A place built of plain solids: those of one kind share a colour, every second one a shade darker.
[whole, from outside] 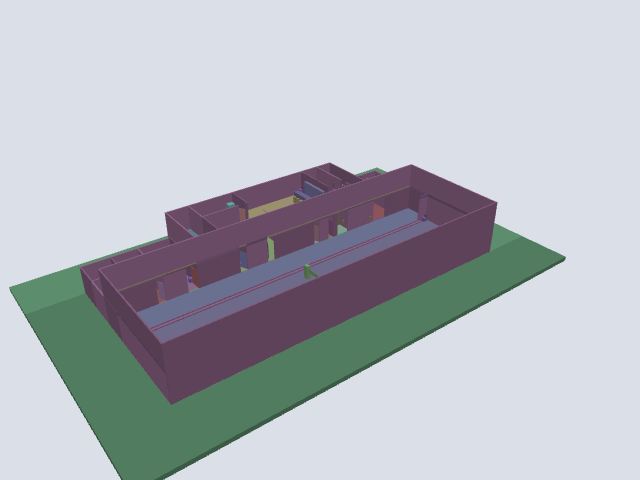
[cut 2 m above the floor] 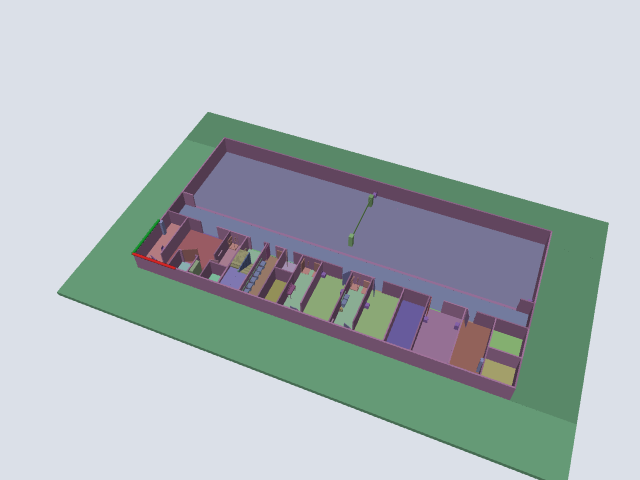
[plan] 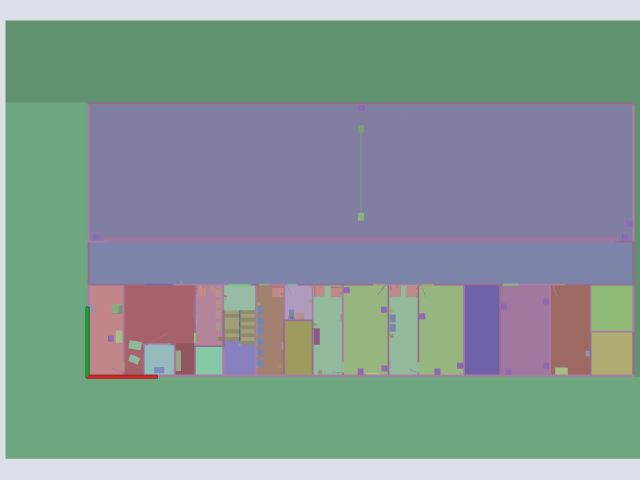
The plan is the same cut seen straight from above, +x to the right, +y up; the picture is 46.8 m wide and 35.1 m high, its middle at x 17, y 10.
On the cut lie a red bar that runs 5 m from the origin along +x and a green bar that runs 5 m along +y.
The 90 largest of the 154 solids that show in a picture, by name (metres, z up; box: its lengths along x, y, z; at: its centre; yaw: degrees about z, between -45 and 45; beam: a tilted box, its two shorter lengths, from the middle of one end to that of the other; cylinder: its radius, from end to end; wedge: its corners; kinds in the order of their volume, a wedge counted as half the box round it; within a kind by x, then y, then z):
{
 "under_1": {"box": [6.0, 20.06, 0.5], "at": [-3.0, 10.03, -0.57]},
 "under_2": {"box": [52.0, 6.0, 0.5], "at": [20.0, -3.0, -0.57]},
 "under_3": {"box": [52.0, 6.0, 0.5], "at": [20.0, 23.06, -0.57]},
 "under_4": {"box": [6.0, 20.06, 0.5], "at": [43.0, 10.03, -0.57]},
 "under_foot_1": {"box": [40.0, 20.06, 0.5], "at": [20.0, 10.03, -0.59]},
 "floor_green_1": {"box": [39.68, 9.96, 0.5], "at": [20.0, 14.92, -0.51]},
 "wall_1": {"box": [0.16, 6.51, 3.24], "at": [0.08, 3.42, 1.31]},
 "wall_2": {"box": [0.16, 3.01, 3.24], "at": [0.08, 8.3, 1.31]},
 "wall_3": {"box": [0.16, 13.1, 2.82], "at": [0.08, 13.35, 4.64]},
 "wall_4": {"box": [0.16, 9.96, 3.24], "at": [0.08, 14.92, 1.31]},
 "wall_5": {"box": [4.24, 0.13, 3.24], "at": [2.12, 6.74, 1.31]},
 "wall_6": {"box": [0.13, 5.51, 3.24], "at": [2.63, 3.92, 1.31]},
 "wall_7": {"box": [0.16, 6.48, 2.82], "at": [7.83, 3.4, 4.64]},
 "wall_8": {"box": [0.13, 3.47, 3.24], "at": [7.84, 4.93, 1.31]},
 "wall_9": {"box": [4.07, 0.13, 3.24], "at": [8.28, 6.74, 1.31]},
 "wall_10": {"box": [0.17, 2.01, 3.24], "at": [9.95, 1.17, 1.31]},
 "wall_11": {"box": [0.17, 4.71, 2.82], "at": [9.95, 2.52, 4.64]},
 "wall_12": {"box": [0.17, 2.57, 3.24], "at": [9.95, 3.58, 1.31]},
 "wall_13": {"box": [0.13, 5.36, 2.82], "at": [12.3, 2.84, 4.64]},
 "wall_14": {"box": [0.13, 6.51, 3.24], "at": [12.3, 3.42, 1.31]},
 "wall_15": {"box": [0.13, 3.9, 3.24], "at": [14.38, 2.11, 1.31]},
 "wall_16": {"box": [0.13, 3.9, 3.24], "at": [16.46, 2.11, 1.31]},
 "wall_17": {"box": [5.52, 0.13, 3.24], "at": [18.11, 6.74, 1.31]},
 "wall_18": {"box": [0.13, 5.61, 3.24], "at": [18.66, 3.87, 1.31]},
 "wall_19": {"box": [22.5, 0.16, 2.82], "at": [19.0, 0.08, 4.64]},
 "wall_20": {"box": [40.0, 0.16, 3.24], "at": [20.0, 0.08, 1.31]},
 "wall_21": {"box": [40.0, 0.13, 2.82], "at": [20.0, 6.74, 4.64]},
 "wall_22": {"box": [40.0, 0.16, 6.36], "at": [20.0, 19.98, 2.87]},
 "wall_23": {"box": [0.13, 3.06, 2.82], "at": [22.0, 1.69, 4.64]},
 "wall_24": {"box": [0.13, 6.51, 3.24], "at": [22.0, 3.42, 1.31]},
 "wall_25": {"box": [2.63, 0.13, 3.24], "at": [23.09, 6.74, 1.31]},
 "wall_26": {"box": [0.13, 5.61, 3.24], "at": [24.2, 3.87, 1.31]},
 "wall_27": {"box": [4.53, 0.13, 2.82], "at": [25.32, 3.29, 4.64]},
 "wall_28": {"box": [0.13, 3.06, 2.82], "at": [27.52, 1.69, 4.64]},
 "wall_29": {"box": [0.13, 6.51, 3.24], "at": [27.52, 3.42, 1.31]},
 "wall_30": {"box": [0.13, 3.32, 2.82], "at": [27.52, 5.01, 4.64]},
 "wall_31": {"box": [5.05, 0.13, 3.24], "at": [27.84, 6.74, 1.31]},
 "wall_32": {"box": [0.13, 6.51, 3.24], "at": [30.16, 3.42, 1.31]},
 "wall_33": {"box": [0.16, 6.48, 2.82], "at": [30.17, 3.4, 4.64]},
 "wall_34": {"box": [0.13, 6.51, 3.24], "at": [33.83, 3.42, 1.31]},
 "wall_35": {"box": [0.13, 3.08, 3.24], "at": [36.78, 1.7, 1.31]},
 "wall_36": {"box": [0.13, 3.3, 3.24], "at": [36.78, 5.02, 1.31]},
 "wall_37": {"box": [5.11, 0.13, 3.24], "at": [37.45, 6.74, 1.31]},
 "wall_38": {"box": [3.28, 0.13, 3.24], "at": [38.36, 3.31, 1.31]},
 "wall_39": {"box": [0.16, 3.08, 3.24], "at": [39.92, 1.7, 1.31]},
 "wall_40": {"box": [0.16, 3.3, 3.24], "at": [39.92, 5.02, 1.31]},
 "wall_41": {"box": [0.16, 3.01, 3.24], "at": [39.92, 8.3, 1.31]},
 "wall_42": {"box": [0.16, 13.1, 2.82], "at": [39.92, 13.35, 4.64]},
 "wall_43": {"box": [0.16, 9.96, 3.24], "at": [39.92, 14.92, 1.31]},
 "floor_bank_1": {"box": [39.68, 3.01, 0.76], "at": [20.0, 8.3, -0.38]},
 "floor_lockers_1": {"box": [3.2, 6.51, 0.76], "at": [20.33, 3.42, -0.38]},
 "floor_lockers_2": {"box": [3.2, 6.51, 0.76], "at": [25.86, 3.42, -0.38]},
 "stair_1": {"box": [1.05, 2.25, 2.17], "at": [10.55, 3.75, 0.79]},
 "stair_2": {"box": [1.05, 1.97, 2.34], "at": [10.55, 3.89, 0.87]},
 "stair_3": {"box": [1.05, 1.69, 2.51], "at": [10.55, 4.03, 0.95]},
 "stair_4": {"box": [1.05, 1.41, 2.68], "at": [10.55, 4.17, 1.04]},
 "stair_5": {"box": [1.05, 0.56, 3.19], "at": [10.55, 4.59, 1.29]},
 "stair_6": {"box": [1.05, 0.84, 1.49], "at": [11.71, 2.76, 0.45]},
 "stair_7": {"box": [1.05, 1.12, 1.32], "at": [11.71, 2.9, 0.36]},
 "stair_8": {"box": [1.05, 1.41, 1.15], "at": [11.71, 3.04, 0.28]},
 "stair_9": {"box": [1.05, 1.69, 0.98], "at": [11.71, 3.18, 0.19]},
 "stair_10": {"box": [1.05, 1.97, 0.81], "at": [11.71, 3.32, 0.1]},
 "stair_11": {"box": [1.05, 2.25, 0.64], "at": [11.71, 3.46, 0.02]},
 "stair_12": {"box": [1.05, 2.53, 0.47], "at": [11.71, 3.61, -0.07]},
 "floor_foyer_1": {"box": [1.35, 2.28, 0.76], "at": [3.37, 1.3, -0.38]},
 "floor_foyer_2": {"box": [5.08, 4.23, 0.76], "at": [5.24, 4.55, -0.38]},
 "floor_foyer_3": {"box": [1.35, 2.28, 0.76], "at": [7.11, 1.3, -0.38]},
 "floor_1": {"box": [2.07, 6.51, 0.76], "at": [17.57, 3.42, -0.38]},
 "floor_2": {"box": [2.07, 6.51, 0.76], "at": [23.09, 3.42, -0.38]},
 "floor_bowls_lockers_1": {"box": [3.54, 6.51, 0.76], "at": [31.99, 3.42, -0.38]},
 "floor_first_aid_room_1": {"box": [2.83, 6.51, 0.76], "at": [35.3, 3.42, -0.38]},
 "floor_escape_1": {"box": [2.5, 6.51, 0.76], "at": [28.84, 3.42, -0.38]},
 "floor_office_1": {"box": [2.41, 6.51, 0.76], "at": [1.36, 3.42, -0.38]},
 "stair_landing_1": {"box": [1.05, 2.46, 2.0], "at": [10.55, 1.39, 0.7]},
 "stair_landing_2": {"box": [1.16, 2.18, 2.0], "at": [11.66, 1.25, 0.7]},
 "floor_wc_ladies_1": {"box": [1.95, 6.51, 0.76], "at": [13.35, 3.42, -0.38]},
 "floor_mat_store_1": {"box": [2.99, 3.3, 0.76], "at": [38.34, 5.02, -0.38]},
 "floor_plant_1": {"box": [2.99, 3.08, 0.76], "at": [38.34, 1.7, -0.38]},
 "floor_wc_gents_1": {"box": [1.95, 4.37, 0.76], "at": [8.88, 4.49, -0.38]},
 "floor_acc_store_1": {"box": [1.95, 3.9, 0.76], "at": [15.43, 2.11, -0.38]},
 "bar_counter_1": {"box": [0.35, 3.66, 2.0], "at": [12.55, 3.1, 4.23]},
 "bar_counter_2": {"box": [0.7, 3.7, 1.08], "at": [13.86, 3.1, 3.77]},
 "upper_floor_lounge_1": {"box": [9.56, 3.19, 0.16], "at": [17.15, 1.75, 3.15]},
 "floor_gap_green_edge_1": {"box": [37.08, 0.13, 0.76], "at": [20.0, 9.88, -0.38]},
 "floor_wc_acc_1": {"box": [1.95, 2.48, 0.76], "at": [15.43, 5.43, -0.38]},
 "floor_lobby_1": {"box": [2.13, 2.15, 0.76], "at": [5.24, 1.24, -0.38]},
 "floor_stair_hall_1": {"box": [2.25, 1.8, 0.76], "at": [11.12, 5.77, -0.38]},
 "floor_cleaners_1": {"box": [1.95, 2.01, 0.76], "at": [8.88, 1.17, -0.38]},
 "green_edge_tread_1": {"box": [37.68, 0.28, 0.18], "at": [20.0, 10.08, -0.22]},
 "trophy_cabinet_1": {"box": [0.4, 1.5, 1.9], "at": [6.64, 1.17, 0.95]}
}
